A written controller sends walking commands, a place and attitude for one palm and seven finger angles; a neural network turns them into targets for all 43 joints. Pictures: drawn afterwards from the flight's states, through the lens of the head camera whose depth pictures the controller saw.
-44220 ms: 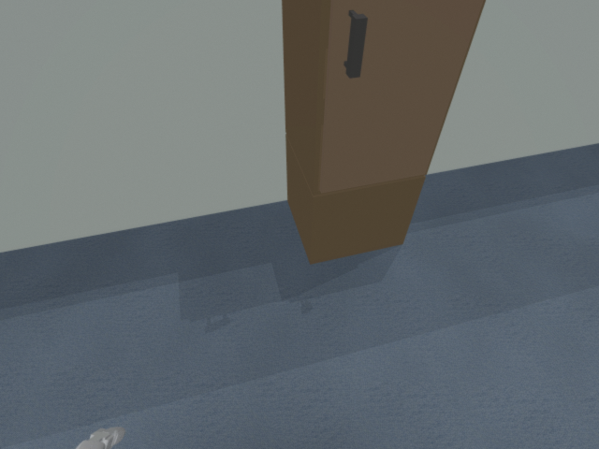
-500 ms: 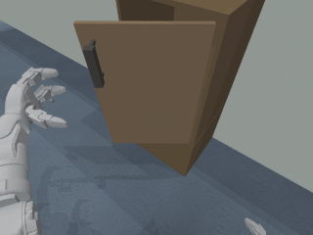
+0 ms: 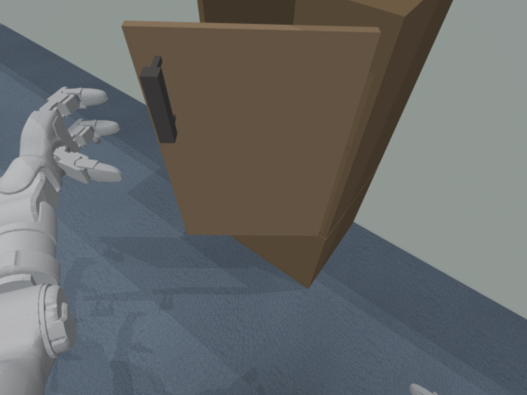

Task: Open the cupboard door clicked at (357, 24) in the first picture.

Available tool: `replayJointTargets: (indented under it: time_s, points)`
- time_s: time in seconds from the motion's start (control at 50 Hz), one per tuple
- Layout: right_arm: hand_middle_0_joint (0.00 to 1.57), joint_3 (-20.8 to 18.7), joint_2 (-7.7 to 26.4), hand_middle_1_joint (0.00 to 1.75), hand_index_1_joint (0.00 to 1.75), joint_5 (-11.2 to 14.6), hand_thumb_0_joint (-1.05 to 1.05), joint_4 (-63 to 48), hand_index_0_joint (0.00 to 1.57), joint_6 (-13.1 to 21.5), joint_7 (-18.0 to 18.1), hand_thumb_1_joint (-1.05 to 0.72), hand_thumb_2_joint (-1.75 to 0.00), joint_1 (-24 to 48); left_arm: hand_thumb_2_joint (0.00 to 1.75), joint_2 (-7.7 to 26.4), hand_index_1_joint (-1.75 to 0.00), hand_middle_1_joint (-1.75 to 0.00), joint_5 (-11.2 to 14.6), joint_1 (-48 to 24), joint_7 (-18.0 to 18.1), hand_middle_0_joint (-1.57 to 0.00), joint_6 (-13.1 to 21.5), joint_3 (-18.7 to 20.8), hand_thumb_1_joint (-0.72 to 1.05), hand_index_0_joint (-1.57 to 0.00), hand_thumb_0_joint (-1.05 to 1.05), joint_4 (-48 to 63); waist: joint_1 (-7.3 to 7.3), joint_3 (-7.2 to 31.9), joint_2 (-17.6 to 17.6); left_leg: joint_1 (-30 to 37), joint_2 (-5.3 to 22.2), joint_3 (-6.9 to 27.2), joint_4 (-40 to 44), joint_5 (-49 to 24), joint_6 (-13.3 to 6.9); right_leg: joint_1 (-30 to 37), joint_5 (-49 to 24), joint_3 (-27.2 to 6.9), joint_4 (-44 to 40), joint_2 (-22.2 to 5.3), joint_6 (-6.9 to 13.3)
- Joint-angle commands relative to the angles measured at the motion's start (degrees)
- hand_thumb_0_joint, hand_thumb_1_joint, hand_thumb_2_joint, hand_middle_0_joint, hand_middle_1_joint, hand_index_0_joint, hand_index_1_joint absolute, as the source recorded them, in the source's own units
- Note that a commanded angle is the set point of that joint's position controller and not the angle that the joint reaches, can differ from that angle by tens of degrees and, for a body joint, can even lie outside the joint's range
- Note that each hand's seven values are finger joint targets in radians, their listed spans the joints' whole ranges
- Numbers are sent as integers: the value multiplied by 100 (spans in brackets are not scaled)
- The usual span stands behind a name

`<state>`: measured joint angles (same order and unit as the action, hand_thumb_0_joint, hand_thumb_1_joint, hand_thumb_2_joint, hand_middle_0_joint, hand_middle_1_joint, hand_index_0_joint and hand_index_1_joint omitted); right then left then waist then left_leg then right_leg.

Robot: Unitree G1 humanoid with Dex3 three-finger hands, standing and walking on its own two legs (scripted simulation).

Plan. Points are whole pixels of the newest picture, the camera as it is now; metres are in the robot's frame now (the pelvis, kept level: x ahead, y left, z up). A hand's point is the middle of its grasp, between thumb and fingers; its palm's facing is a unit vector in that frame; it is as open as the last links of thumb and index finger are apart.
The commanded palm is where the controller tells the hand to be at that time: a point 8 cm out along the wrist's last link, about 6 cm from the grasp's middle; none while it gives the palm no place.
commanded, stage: move the hooked fingers beside the handle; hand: left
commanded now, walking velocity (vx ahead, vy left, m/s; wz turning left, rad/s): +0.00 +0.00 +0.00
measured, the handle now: (162, 100) +0.55 +0.18 +0.14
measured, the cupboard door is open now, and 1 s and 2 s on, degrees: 37 37 37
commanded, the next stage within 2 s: none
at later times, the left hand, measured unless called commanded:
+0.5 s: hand (112, 106) +0.51 +0.25 +0.16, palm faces +0.03 -1.00 +0.00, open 14.0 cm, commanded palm +0.48 +0.30 +0.15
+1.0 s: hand (108, 115) +0.50 +0.26 +0.15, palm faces -0.01 -1.00 +0.03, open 14.0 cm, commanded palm +0.47 +0.29 +0.14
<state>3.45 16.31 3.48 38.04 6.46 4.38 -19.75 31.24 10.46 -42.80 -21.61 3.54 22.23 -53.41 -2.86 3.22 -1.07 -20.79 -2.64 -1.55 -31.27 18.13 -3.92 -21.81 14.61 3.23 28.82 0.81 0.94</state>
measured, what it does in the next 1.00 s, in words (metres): stands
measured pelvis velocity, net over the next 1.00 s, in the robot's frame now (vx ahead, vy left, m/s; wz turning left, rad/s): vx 0.02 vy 0.00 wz -0.02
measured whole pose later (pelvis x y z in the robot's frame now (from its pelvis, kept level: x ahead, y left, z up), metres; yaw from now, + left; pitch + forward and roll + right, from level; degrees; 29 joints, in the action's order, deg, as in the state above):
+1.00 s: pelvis +0.02 +0.00 -0.01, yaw -1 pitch +15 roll -3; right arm 2.6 17.0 2.7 36.0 -2.9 2.8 -23.1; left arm 39.7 9.1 -54.0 -27.2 8.0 24.6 -67.5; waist -6.4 6.1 -1.2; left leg -30.4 -0.7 -1.3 -37.6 22.0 -3.6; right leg -30.2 16.6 3.5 32.0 2.6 1.3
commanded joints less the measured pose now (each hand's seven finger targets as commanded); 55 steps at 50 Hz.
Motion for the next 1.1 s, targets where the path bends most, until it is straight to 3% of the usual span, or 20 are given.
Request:
replayJointTargets:
  time_s: [0.0, 0.08, 0.18, 0.24, 0.34, 0.4, 0.44, 0.48, 0.5, 0.56, 0.64, 0.68, 0.76, 0.82, 0.84, 0.9, 0.94, 0.98, 1.02, 1.08]
  points:
    - [20, -386, 992, 30, 30, -51, 0, -482, 20, 95, 115, -90, -90, -466, 30, 1845, -120, -120, 86, -3060, -72, -30, 677, 412, -50, -30, 0, 957, -154, 2035, -450, 1288, 365, 557, 112, -2695, 427, 269, -1688, -185, -18, 40, 143]
    - [20, -395, 1013, 30, 30, -81, 0, -360, 20, -2, 102, -90, -90, -635, 30, 1994, -120, -120, -5, -3475, -117, -30, 942, 391, -50, -30, 0, 694, -258, 2153, -780, 1382, 393, 583, -11, -3018, 465, 106, -1779, -190, 46, 51, 134]
    - [20, -396, 1094, 30, 30, -76, 0, -314, 20, -187, 92, -90, -90, -811, 30, 2121, -120, -120, -31, -3434, -276, -30, 853, 402, -50, -30, 0, -251, -360, 1851, -323, 707, 345, 460, -53, -2539, 296, 136, -1870, -216, 87, 54, 93]
    - [20, -383, 1150, 30, 30, -69, 0, -324, 20, -285, 106, -90, -90, -924, 30, 2573, -120, -120, -167, -3548, -282, -30, 821, 573, -50, -30, 0, -653, -397, 1661, -221, 167, 309, 410, -72, -1991, 199, 162, -1729, -281, 100, 25, 75]
    - [20, -409, 1177, 30, 30, -126, 0, -330, 20, -424, 106, -90, -90, -1157, 30, 3130, -120, -120, -306, -4202, -250, -30, 1125, 818, -50, -30, 0, -379, -481, 2411, -547, 332, 321, 419, -243, -2203, 185, 297, -1943, -364, 222, 54, 44]
    - [20, -393, 1178, 30, 30, -115, 0, -313, 20, -532, 109, -90, -90, -1235, 30, 3211, -120, -120, -319, -4422, -337, -30, 1159, 766, -50, -30, 0, -571, -593, 2447, -685, 258, 320, 399, -307, -2213, 155, 278, -2062, -400, 235, 69, 22]
    - [20, -413, 1156, 30, 30, -130, 0, -325, 20, -570, 78, -90, -90, -1296, 30, 2988, -120, -120, -343, -4176, -416, -30, 1155, 631, -50, -30, 0, -550, -514, 2626, -1056, 587, 338, 441, -341, -2587, 221, 111, -2082, -330, 261, 88, 60]
    - [20, -438, 1166, 30, 30, -138, 0, -382, 20, -634, 48, -90, -90, -1342, 30, 2995, -120, -120, -270, -3703, -502, -30, 1071, 744, -50, -30, 0, -671, -400, 2760, -921, 681, 377, 409, -429, -3002, 232, 152, -2330, -315, 284, 118, 48]
    - [20, -435, 1174, 30, 30, -135, 0, -389, 20, -678, 42, -90, -90, -1375, 30, 2988, -120, -120, -229, -3465, -532, -30, 975, 779, -50, -30, 0, -871, -409, 2608, -615, 484, 382, 378, -412, -2886, 190, 206, -2385, -304, 281, 127, 28]
    - [20, -433, 1182, 30, 30, -121, 0, -514, 20, -761, 28, -90, -90, -1330, 30, 2882, -120, -120, -132, -3379, -596, -30, 815, 743, -50, -30, 0, -891, -379, 2214, -422, 116, 346, 319, -340, -2624, 132, 282, -2431, -293, 271, 116, 35]
    - [20, -455, 1198, 30, 30, -129, 0, -622, 20, -848, 0, -90, -90, -1335, 30, 3357, -120, -120, -227, -3401, -467, -30, 880, 1066, -50, -30, 0, -494, -348, 2336, -334, -48, 339, 264, -366, -2434, 95, 409, -2468, -364, 305, 112, -10]
    - [20, -466, 1178, 30, 30, -138, 0, -655, 20, -881, -16, -90, -90, -1333, 30, 3691, -120, -120, -242, -3605, -390, -30, 1065, 1339, -50, -30, 0, -129, -282, 2613, -573, 136, 339, 296, -413, -2689, 117, 515, -2633, -374, 392, 131, 19]
    - [20, -464, 1101, 30, 30, -127, 0, -625, 20, -880, -39, -90, -90, -1266, 30, 3040, -120, -120, -224, -3856, -406, -30, 1250, 841, -50, -30, 0, 136, -466, 2700, -1203, 863, 417, 387, -552, -3305, 230, -47, -2419, -299, 394, 194, 50]
    - [20, -490, 1098, 30, 30, -127, 0, -522, 20, -861, -46, -90, -90, -1260, 30, 2669, -120, -120, -87, -3670, -539, -30, 1150, 665, -50, -30, 0, 73, -471, 2781, -1078, 1186, 482, 495, -584, -3659, 304, -209, -2355, -227, 341, 213, 33]
    - [20, -490, 1101, 30, 30, -112, 0, -500, 20, -855, -42, -90, -90, -1246, 30, 2467, -120, -120, -28, -3508, -602, -30, 1038, 546, -50, -30, 0, -121, -508, 2663, -866, 1120, 489, 480, -596, -3595, 266, -258, -2354, -229, 314, 209, 18]
    - [20, -460, 1085, 30, 30, -102, 0, -489, 20, -849, -40, -90, -90, -1186, 30, 2099, -120, -120, 26, -3426, -674, -30, 755, 265, -50, -30, 0, -386, -502, 2259, -916, 1000, 491, 517, -548, -3668, 318, -455, -2248, -156, 311, 191, 34]
    - [20, -478, 1099, 30, 30, -117, 0, -503, 20, -839, -47, -90, -90, -1192, 30, 2184, -120, -120, -11, -3310, -585, -30, 646, 359, -50, -30, 0, -439, -462, 2108, -651, 806, 489, 520, -533, -3484, 302, -461, -2165, -136, 326, 177, 37]
    - [20, -456, 1084, 30, 30, -126, 0, -582, 20, -846, -58, -90, -90, -1140, 30, 2303, -120, -120, -29, -3534, -432, -30, 714, 430, -50, -30, 0, -90, -421, 2288, -802, 879, 478, 543, -530, -3639, 346, -383, -2231, -153, 378, 171, 54]
    - [20, -460, 1048, 30, 30, -140, 0, -590, 20, -812, -77, -90, -90, -1108, 30, 2003, -120, -120, -71, -3779, -264, -30, 835, 236, -50, -30, 0, 91, -492, 2224, -798, 979, 503, 625, -532, -3590, 410, -570, -1991, -115, 392, 181, 53]
    - [20, -475, 1087, 30, 30, -169, 0, -552, 20, -807, -67, -90, -90, -1135, 30, 2564, -120, -120, -103, -4055, -28, -30, 1087, 727, -50, -30, 0, 279, -449, 2612, -625, 1067, 508, 645, -573, -3588, 413, -335, -2091, -162, 449, 197, 55]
